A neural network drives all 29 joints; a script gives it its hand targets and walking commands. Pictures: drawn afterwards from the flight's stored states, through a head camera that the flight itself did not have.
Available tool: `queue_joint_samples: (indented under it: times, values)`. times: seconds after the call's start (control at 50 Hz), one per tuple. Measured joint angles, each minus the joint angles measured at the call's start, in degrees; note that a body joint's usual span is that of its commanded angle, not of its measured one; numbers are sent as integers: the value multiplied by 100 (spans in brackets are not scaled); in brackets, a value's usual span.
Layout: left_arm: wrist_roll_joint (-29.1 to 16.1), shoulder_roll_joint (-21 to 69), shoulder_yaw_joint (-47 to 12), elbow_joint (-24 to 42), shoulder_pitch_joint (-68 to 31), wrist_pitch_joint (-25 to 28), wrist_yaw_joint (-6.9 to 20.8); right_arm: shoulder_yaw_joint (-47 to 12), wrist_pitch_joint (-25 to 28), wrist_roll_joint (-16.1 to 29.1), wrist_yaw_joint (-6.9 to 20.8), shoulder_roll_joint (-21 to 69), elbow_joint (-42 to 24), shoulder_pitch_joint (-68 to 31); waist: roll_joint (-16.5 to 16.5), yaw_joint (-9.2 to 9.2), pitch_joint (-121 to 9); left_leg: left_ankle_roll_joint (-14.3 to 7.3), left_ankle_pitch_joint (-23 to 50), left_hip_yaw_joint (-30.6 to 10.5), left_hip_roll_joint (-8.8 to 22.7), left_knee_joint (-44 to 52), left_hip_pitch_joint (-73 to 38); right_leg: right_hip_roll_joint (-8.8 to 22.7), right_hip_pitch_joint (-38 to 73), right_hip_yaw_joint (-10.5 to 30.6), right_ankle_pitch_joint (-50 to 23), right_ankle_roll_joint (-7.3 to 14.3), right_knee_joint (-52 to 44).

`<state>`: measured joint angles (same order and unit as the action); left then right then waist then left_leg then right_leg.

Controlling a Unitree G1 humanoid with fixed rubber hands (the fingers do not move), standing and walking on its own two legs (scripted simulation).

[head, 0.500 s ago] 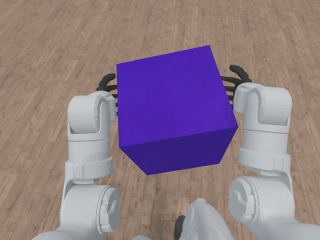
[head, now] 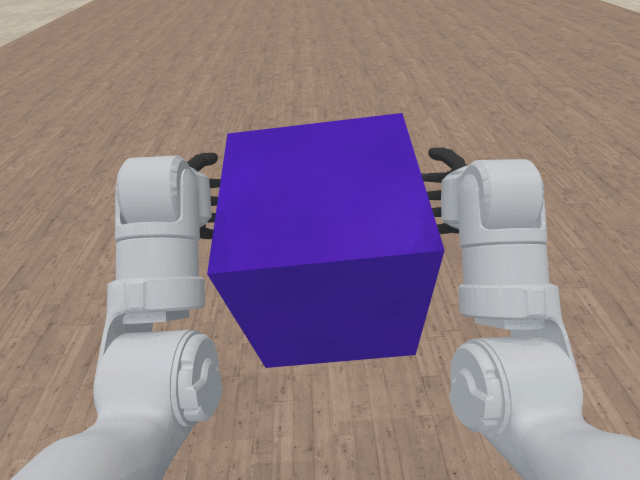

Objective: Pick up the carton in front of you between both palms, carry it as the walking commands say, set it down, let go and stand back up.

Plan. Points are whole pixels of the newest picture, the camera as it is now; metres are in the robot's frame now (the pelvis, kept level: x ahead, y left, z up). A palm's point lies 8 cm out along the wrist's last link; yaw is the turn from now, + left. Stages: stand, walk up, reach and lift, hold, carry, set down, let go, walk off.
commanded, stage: carry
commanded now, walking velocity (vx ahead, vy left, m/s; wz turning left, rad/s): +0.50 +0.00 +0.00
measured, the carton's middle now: (327, 251) +0.38 -0.01 +0.14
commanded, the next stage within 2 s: none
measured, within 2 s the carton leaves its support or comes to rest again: neither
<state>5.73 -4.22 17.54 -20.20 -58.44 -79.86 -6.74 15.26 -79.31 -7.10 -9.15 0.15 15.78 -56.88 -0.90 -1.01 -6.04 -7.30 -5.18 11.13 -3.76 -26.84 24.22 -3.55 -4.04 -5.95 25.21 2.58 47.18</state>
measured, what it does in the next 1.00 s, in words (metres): walks ahead: right foot, then left foot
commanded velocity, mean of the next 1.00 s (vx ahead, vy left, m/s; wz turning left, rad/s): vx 0.50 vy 0.00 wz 0.00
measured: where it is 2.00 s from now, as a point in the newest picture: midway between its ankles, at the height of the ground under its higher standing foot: (344, 324)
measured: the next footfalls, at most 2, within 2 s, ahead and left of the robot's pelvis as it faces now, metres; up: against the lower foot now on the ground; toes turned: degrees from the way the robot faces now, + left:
right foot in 0.38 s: +0.40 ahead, -0.18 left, +0.00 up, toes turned -8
left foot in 0.76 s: +0.67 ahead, +0.06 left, +0.00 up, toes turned +12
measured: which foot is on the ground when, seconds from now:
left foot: down 0.00-0.40, up 0.42-0.74, down 0.76-1.00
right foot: up 0.00-0.36, down 0.38-0.80, up 0.82-1.00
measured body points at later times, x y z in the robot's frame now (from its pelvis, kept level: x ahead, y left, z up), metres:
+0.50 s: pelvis +0.32 -0.07 +0.02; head +0.36 -0.08 +0.47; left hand +0.63 +0.09 +0.09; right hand +0.65 -0.20 +0.08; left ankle +0.20 +0.03 -0.64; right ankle +0.36 -0.17 -0.72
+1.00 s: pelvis +0.65 -0.03 +0.03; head +0.64 -0.03 +0.48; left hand +0.94 +0.11 +0.10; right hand +0.93 -0.19 +0.10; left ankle +0.63 +0.05 -0.72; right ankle +0.68 -0.17 -0.67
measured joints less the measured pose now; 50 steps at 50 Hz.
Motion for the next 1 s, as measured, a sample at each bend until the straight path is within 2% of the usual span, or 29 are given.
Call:
queue_joint_samples:
  times: [0.04,0.06,0.1,0.14,0.2,0.26,0.34,0.38,0.4,0.42,0.46,0.5,0.58,0.68,0.76,0.78,0.8,0.82,0.86,0.88,0.92,1.0]
  values:
    - [46,-13,77,-229,36,49,45,-87,33,47,-40,-7,257,7,59,-309,39,-69,-373,-30,-56,-248,-71,-66,-950,330,140,-121,1914]
    - [96,41,114,-286,102,46,42,-118,35,92,-48,-30,358,61,39,-415,65,-57,-397,-70,-60,-215,-181,-61,-1370,425,18,-101,2437]
    - [242,206,196,-281,270,19,15,-156,54,202,-52,-75,477,223,4,-523,126,9,-457,-136,-39,-8,-467,109,-2056,505,-320,-68,2576]
    - [370,339,278,-184,468,20,1,-186,127,266,-62,-60,538,386,-7,-550,181,76,-522,-182,9,268,-765,362,-2557,517,-593,-107,2017]
    - [467,480,322,60,864,112,17,-159,290,196,-70,110,444,720,-20,-476,226,217,-601,-250,134,695,-1197,662,-2909,428,-770,-234,503]
    - [468,618,224,480,1375,257,30,-71,437,-18,-48,394,16,1217,6,-266,261,385,-758,-308,288,1024,-1619,784,-2886,223,-1422,-318,-1016]
    - [369,851,-13,1394,2182,483,-10,-62,625,-322,56,803,-1024,2086,87,45,320,651,-1262,-392,477,1007,-2102,721,-2477,-131,-2164,-324,-2276]
    - [305,993,-162,1885,2541,610,-44,-128,707,-397,102,938,-1660,2542,114,116,337,771,-1791,-433,591,348,-2099,668,-2049,-327,-2445,-212,-2702]
    - [306,1116,-246,2092,2739,748,-65,-173,770,-402,141,928,-1932,2756,-18,175,359,782,-1911,-452,761,-306,-1890,591,-2039,-428,-2506,-112,-2507]
    - [339,1246,-331,2277,2937,868,-87,-193,823,-371,184,912,-2162,2970,-99,227,394,779,-1910,-604,806,-1140,-1559,548,-2043,-496,-2272,-31,-2271]
    - [390,1473,-479,2648,3352,986,-155,-229,899,-309,236,939,-2546,3405,-53,248,446,749,-2128,-834,638,-2751,-772,587,-1892,-532,-1791,35,-2166]
    - [374,1525,-664,3040,3788,1026,-161,-339,960,-270,262,1012,-2879,3802,18,223,480,708,-2054,-784,549,-3370,-160,644,-1600,-544,-1630,-57,-2364]
    - [199,1333,-985,3539,4204,987,-225,-811,998,-138,194,858,-3227,4186,82,224,425,742,-1683,-587,638,-2369,487,672,-954,-524,-1426,-87,-2834]
    - [133,1295,-1083,3734,4354,944,-255,-964,973,-124,176,817,-3426,4376,98,206,85,761,-696,-345,740,-733,647,684,-139,-477,-876,-253,-3002]
    - [207,1292,-1099,3609,4356,855,-224,-943,866,-144,191,814,-3309,4379,156,180,-216,661,-244,35,672,3,263,786,445,-399,-46,-483,-2527]
    - [233,1286,-1061,3560,4345,845,-214,-950,869,-158,196,824,-3196,4339,240,168,-276,531,-25,110,621,-106,183,905,434,-369,259,-519,-2096]
    - [248,1277,-1010,3496,4364,848,-228,-986,893,-187,202,834,-3007,4294,339,129,-329,410,-141,191,585,-415,195,1048,210,-287,289,-504,-1386]
    - [252,1269,-959,3422,4393,832,-244,-1004,901,-205,212,842,-2813,4251,344,73,-357,337,-378,220,589,-614,174,1041,-158,-91,276,-482,-499]
    - [260,1272,-902,3257,4425,787,-264,-999,869,-205,206,846,-2561,4231,258,18,-325,315,-699,203,621,-571,-39,867,-1013,182,283,-388,1070]
    - [260,1270,-910,3184,4428,775,-272,-989,855,-194,199,840,-2511,4259,221,0,-288,374,-692,189,631,-424,-189,816,-1400,206,186,-334,1516]
    - [256,1276,-947,3081,4424,790,-285,-981,851,-153,162,821,-2516,4356,190,-23,-222,413,-689,164,620,-63,-517,816,-2004,172,-121,-269,1600]
    - [298,1272,-1019,3089,4427,918,-212,-994,900,-63,67,802,-2681,4451,128,-61,-147,502,-710,93,616,631,-1186,903,-2635,32,-689,-302,242]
